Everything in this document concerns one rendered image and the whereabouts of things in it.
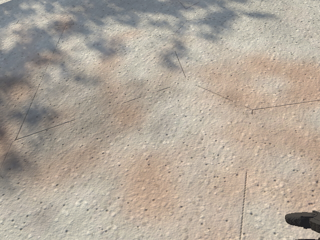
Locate right robot hand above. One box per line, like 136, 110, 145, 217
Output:
285, 210, 320, 240

